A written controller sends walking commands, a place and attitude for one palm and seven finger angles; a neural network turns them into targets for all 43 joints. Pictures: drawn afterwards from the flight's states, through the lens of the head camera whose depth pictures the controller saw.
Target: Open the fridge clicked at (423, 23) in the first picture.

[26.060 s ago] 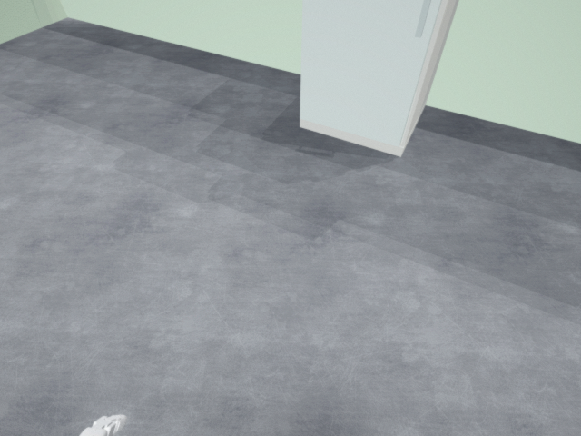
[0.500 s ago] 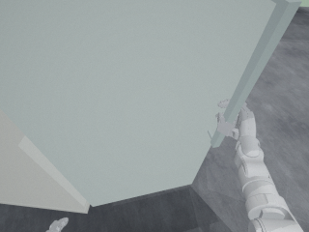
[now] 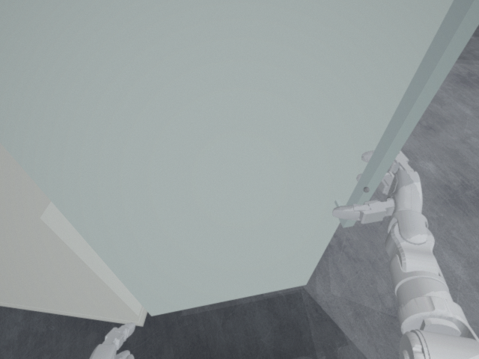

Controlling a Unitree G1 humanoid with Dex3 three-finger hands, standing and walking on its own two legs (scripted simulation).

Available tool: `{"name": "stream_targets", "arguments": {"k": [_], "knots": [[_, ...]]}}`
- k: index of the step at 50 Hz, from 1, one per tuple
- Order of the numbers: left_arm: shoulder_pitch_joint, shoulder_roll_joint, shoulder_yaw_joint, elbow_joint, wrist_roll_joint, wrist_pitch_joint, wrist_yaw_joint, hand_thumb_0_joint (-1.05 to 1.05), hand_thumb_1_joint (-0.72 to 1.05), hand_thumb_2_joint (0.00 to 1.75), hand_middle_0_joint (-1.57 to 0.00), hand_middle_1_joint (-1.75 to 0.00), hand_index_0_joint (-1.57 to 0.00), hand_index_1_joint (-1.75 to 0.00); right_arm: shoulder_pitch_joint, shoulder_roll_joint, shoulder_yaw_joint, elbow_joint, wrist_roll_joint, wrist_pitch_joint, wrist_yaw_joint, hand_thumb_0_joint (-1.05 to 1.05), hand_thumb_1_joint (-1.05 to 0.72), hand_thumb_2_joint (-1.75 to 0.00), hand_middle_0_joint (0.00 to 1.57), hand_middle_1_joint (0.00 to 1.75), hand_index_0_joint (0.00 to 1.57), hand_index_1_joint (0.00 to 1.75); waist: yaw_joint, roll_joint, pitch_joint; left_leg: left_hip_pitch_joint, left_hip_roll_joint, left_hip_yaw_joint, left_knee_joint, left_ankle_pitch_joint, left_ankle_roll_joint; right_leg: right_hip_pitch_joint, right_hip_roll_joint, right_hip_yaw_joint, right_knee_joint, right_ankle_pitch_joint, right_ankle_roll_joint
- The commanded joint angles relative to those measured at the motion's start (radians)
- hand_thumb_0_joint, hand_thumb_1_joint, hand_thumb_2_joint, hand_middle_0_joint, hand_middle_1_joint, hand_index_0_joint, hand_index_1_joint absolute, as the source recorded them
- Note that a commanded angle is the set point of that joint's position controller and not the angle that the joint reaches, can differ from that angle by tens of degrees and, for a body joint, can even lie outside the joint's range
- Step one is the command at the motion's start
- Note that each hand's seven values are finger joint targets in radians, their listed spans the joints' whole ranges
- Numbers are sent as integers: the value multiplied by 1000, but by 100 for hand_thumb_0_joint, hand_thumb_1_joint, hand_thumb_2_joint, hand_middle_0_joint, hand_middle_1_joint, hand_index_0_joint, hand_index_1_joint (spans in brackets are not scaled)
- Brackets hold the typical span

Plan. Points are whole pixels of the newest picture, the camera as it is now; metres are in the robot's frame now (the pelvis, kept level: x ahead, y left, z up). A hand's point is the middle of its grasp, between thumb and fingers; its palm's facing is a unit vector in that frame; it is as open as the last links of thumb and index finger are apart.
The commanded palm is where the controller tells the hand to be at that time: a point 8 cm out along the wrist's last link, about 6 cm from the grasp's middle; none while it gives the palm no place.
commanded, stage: loosen the grip on the handle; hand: right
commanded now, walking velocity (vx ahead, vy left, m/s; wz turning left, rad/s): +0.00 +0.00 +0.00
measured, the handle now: (381, 139) +0.45 -0.19 +0.15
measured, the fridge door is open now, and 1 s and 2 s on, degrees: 72 71 71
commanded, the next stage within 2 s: slip the hand off the handle in 0.14 s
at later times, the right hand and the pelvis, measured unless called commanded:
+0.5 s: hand (395, 188) +0.41 -0.23 +0.07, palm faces +0.19 +0.97 -0.14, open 14.5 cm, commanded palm +0.38 -0.28 +0.07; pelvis +0.03 +0.01 +0.00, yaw +0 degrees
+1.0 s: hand (425, 196) +0.40 -0.28 +0.06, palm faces +0.15 +0.98 -0.14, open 14.7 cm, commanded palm +0.36 -0.32 +0.07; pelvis +0.03 -0.01 +0.00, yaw +0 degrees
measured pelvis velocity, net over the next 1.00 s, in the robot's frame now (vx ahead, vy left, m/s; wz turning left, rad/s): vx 0.03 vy -0.01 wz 0.01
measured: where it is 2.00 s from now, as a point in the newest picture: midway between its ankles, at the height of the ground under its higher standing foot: outside the picture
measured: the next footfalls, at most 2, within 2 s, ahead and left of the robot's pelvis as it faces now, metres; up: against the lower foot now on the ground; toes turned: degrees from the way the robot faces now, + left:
none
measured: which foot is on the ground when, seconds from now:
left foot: down 0.00-1.00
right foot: down 0.00-1.00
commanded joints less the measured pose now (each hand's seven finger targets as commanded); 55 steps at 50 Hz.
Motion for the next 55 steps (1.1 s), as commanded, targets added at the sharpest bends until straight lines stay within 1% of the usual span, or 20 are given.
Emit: {"name": "stream_targets", "arguments": {"k": [1, 4, 7, 11, 12, 14, 18, 22, 24, 27, 29, 33, 34, 39, 42, 44, 45, 48, 52, 55], "knots": [[4, 173, 68, -127, 2, -46, 27, 0, 90, 90, -20, -30, -20, -30, -385, -237, -58, -216, 27, -83, 35, 0, 55, -20, 28, 118, 28, 118, 0, 38, -290, 20, -36, -32, -144, 111, 15, 187, 45, 32, -70, 25, -31], [23, 173, 79, -124, 2, -45, 22, 0, 90, 90, -20, -30, -20, -30, -344, -223, -59, -243, 44, -90, 57, 0, 55, -20, 25, 115, 25, 115, -7, 8, -337, 38, -38, -32, -126, 216, 16, 217, 47, 27, -47, 109, -32], [26, 179, 82, -116, 0, -38, 22, 0, 90, 90, -20, -30, -20, -30, -313, -222, -67, -243, 58, -80, 63, 0, 55, -20, 25, 115, 25, 115, 2, 23, -291, 36, -36, -31, -128, 248, 11, 193, 49, 28, -42, 122, -35], [33, 175, 90, -123, -4, -32, 17, 0, 90, 90, -20, -30, -20, -30, -288, -228, -55, -313, 51, -76, 63, 0, 55, -20, 25, 115, 25, 115, 1, -5, -327, 44, -36, -30, -120, 284, 10, 217, 49, 24, -39, 157, -35], [44, 194, 89, -100, 0, -18, 27, 0, 90, 90, -20, -30, -20, -30, -310, -379, -179, -247, 33, -74, 48, 0, 55, -20, 25, 115, 25, 115, -2, 17, -286, 45, -32, -37, -116, 293, 10, 181, 48, 30, -30, 156, -38], [41, 180, 88, -119, -2, -8, 24, 0, 90, 90, -20, -30, -20, -30, -289, -341, -143, -271, 32, -76, 68, 0, 55, -20, 25, 115, 25, 115, -7, 2, -322, 67, -31, -40, -111, 329, 7, 187, 53, 20, -34, 176, -38], [37, 183, 88, -129, -3, 0, 27, 0, 90, 90, -20, -30, -20, -30, -222, -368, -181, -295, 65, -86, 103, 0, 55, -20, 25, 115, 25, 115, -19, -12, -357, 110, -33, -42, -100, 405, 10, 199, 54, 18, -25, 228, -39], [32, 187, 87, -128, -9, 4, 30, 0, 90, 90, -20, -30, -20, -30, -235, -346, -157, -275, 78, -86, 146, 0, 55, -20, 25, 115, 25, 115, 1, -45, -290, 51, -38, -38, -107, 377, 11, 198, 52, 22, -17, 209, -41], [45, 194, 89, -130, -12, 7, 31, 0, 90, 90, -20, -30, -20, -30, -244, -368, -164, -257, 86, -82, 170, 0, 55, -20, 25, 115, 25, 115, 7, 1, -318, 48, -40, -35, -105, 370, 9, 201, 48, 28, -16, 209, -40], [38, 194, 85, -126, -13, 12, 35, 0, 90, 90, -20, -30, -20, -30, -289, -354, -150, -260, 91, -85, 188, 0, 55, -20, 25, 115, 25, 115, 14, -41, -299, 16, -40, -31, -101, 338, 14, 209, 49, 37, -8, 198, -42], [53, 199, 88, -127, -11, 14, 36, 0, 90, 90, -20, -30, -20, -30, -290, -391, -176, -254, 92, -87, 198, 0, 55, -20, 25, 115, 25, 115, 11, -27, -341, 18, -43, -26, -93, 347, 14, 224, 46, 44, -3, 223, -40], [53, 197, 81, -123, -11, 21, 40, 0, 90, 90, -20, -30, -20, -30, -323, -399, -172, -206, 85, -91, 208, 0, 55, -20, 25, 115, 25, 115, 21, -36, -320, -20, -44, -21, -88, 286, 15, 212, 43, 55, 2, 185, -38], [58, 204, 82, -121, -10, 24, 43, 0, 90, 90, -20, -30, -20, -30, -352, -448, -207, -209, 85, -95, 211, 0, 55, -20, 25, 115, 25, 115, 21, -28, -332, -18, -44, -25, -90, 285, 13, 209, 42, 55, 3, 183, -39], [69, 208, 79, -128, -7, 37, 44, 0, 90, 90, -20, -30, -20, -30, -330, -524, -262, -178, 77, -101, 238, 0, 55, -20, 25, 115, 25, 115, 9, -68, -375, -4, -48, -23, -71, 309, 18, 212, 40, 60, 12, 225, -38], [66, 204, 82, -141, -7, 41, 40, 0, 90, 90, -20, -30, -20, -30, -275, -487, -246, -196, 86, -102, 260, 0, 55, -20, 25, 115, 25, 115, 0, -119, -369, -26, -54, -14, -67, 294, 26, 235, 37, 67, 15, 247, -36], [67, 206, 83, -164, -12, 41, 34, 0, 90, 90, -20, -30, -20, -30, -176, -455, -235, -198, 110, -80, 278, 0, 55, -20, 25, 115, 25, 115, -10, -76, -364, -24, -58, -3, -71, 283, 24, 223, 32, 68, 5, 240, -34], [60, 207, 84, -169, -15, 42, 34, 0, 90, 90, -20, -30, -20, -30, -154, -469, -245, -218, 116, -74, 282, 0, 55, -20, 25, 115, 25, 115, -14, -90, -344, -27, -58, -2, -75, 261, 23, 213, 30, 67, 0, 221, -32], [45, 199, 84, -195, -17, 36, 30, 0, 90, 90, -20, -30, -20, -30, -54, -411, -210, -311, 132, -56, 277, 0, 55, -20, 25, 115, 25, 115, -22, -93, -338, -28, -61, 9, -75, 245, 25, 230, 26, 74, -10, 232, -33], [28, 207, 84, -197, -13, 27, 41, 0, 90, 90, -20, -30, -20, -30, -43, -469, -274, -419, 137, -50, 240, 0, 55, -20, 25, 115, 25, 115, -19, -72, -306, -30, -62, 11, -81, 204, 23, 215, 26, 82, -24, 181, -36], [15, 193, 79, -202, -11, 9, 43, 0, 90, 90, -20, -30, -20, -30, 3, -440, -250, -496, 138, -59, 231, 0, 55, -20, 25, 115, 25, 115, -18, -113, -315, -29, -62, 13, -79, 194, 22, 241, 24, 85, -30, 188, -31]]}}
